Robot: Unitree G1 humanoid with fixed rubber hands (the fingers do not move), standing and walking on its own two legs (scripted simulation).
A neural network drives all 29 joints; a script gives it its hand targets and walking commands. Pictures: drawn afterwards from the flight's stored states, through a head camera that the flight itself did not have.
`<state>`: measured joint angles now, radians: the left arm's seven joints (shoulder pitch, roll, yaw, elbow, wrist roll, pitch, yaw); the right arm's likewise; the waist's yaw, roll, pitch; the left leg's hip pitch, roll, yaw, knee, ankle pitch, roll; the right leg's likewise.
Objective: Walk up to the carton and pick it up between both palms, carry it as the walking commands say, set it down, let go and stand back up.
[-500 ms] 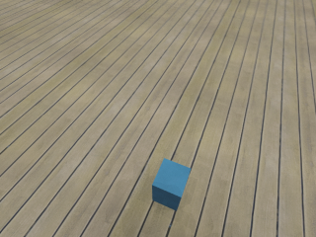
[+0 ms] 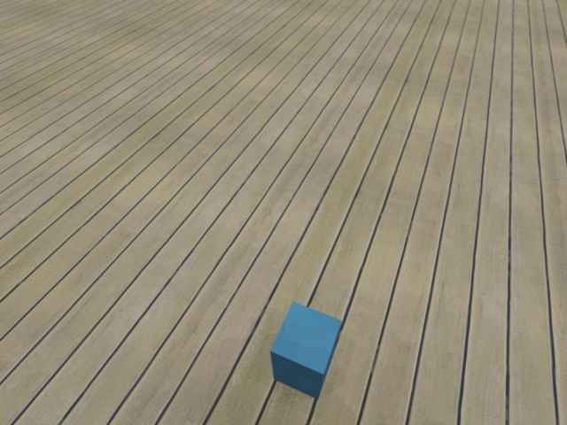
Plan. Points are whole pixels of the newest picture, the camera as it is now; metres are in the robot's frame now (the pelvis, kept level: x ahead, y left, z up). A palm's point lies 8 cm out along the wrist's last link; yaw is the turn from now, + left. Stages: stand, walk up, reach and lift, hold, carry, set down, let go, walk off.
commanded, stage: walk up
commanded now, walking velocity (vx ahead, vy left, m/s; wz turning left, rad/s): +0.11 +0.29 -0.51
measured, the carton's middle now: (305, 351) +0.47 -0.02 -0.65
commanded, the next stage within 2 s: none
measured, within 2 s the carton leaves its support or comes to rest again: neither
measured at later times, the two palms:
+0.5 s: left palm (125, 355) +0.26 +0.31 -0.13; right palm out of the picture -0.05 -0.10 -0.12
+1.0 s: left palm (99, 402) +0.20 +0.35 -0.16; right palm out of the picture +0.15 -0.17 -0.12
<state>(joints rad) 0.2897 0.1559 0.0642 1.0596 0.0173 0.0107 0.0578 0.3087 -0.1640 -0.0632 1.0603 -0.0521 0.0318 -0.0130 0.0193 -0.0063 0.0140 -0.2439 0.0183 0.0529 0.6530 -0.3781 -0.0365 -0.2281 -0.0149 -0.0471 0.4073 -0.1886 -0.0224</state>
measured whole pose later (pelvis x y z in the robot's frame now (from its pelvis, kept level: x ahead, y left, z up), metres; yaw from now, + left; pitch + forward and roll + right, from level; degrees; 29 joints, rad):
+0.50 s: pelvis +0.09 +0.10 +0.00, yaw -11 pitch +1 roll -1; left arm 0.13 0.23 0.10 0.93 0.03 0.00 -0.02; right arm 0.50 -0.15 -0.02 1.06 -0.02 -0.08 -0.02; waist -0.07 -0.04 0.01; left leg -0.03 0.02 0.11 0.28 -0.26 0.01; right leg -0.49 -0.02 -0.05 0.87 -0.28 0.01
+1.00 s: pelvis +0.12 +0.10 -0.02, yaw -13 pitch +2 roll -2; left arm 0.27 0.25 0.07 0.95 0.02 0.05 0.04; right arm 0.17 -0.19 -0.07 0.87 -0.03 0.02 -0.06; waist 0.01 -0.05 0.05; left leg -0.34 0.06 0.08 0.59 -0.28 0.00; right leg -0.41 0.05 -0.04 0.66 -0.34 -0.02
